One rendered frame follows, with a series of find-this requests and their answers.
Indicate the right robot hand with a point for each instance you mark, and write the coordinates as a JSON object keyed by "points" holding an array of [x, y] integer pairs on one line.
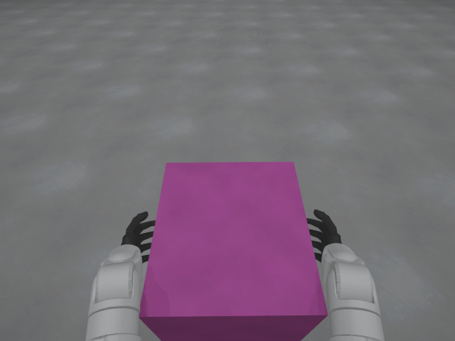
{"points": [[328, 234]]}

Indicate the left robot hand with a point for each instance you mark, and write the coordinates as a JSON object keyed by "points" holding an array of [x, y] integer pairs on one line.
{"points": [[134, 237]]}

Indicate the carton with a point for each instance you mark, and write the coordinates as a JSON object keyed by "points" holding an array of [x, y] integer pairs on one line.
{"points": [[231, 256]]}

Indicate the left robot forearm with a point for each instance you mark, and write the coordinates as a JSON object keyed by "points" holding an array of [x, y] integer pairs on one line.
{"points": [[115, 298]]}

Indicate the right robot forearm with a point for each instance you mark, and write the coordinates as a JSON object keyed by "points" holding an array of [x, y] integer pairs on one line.
{"points": [[352, 297]]}

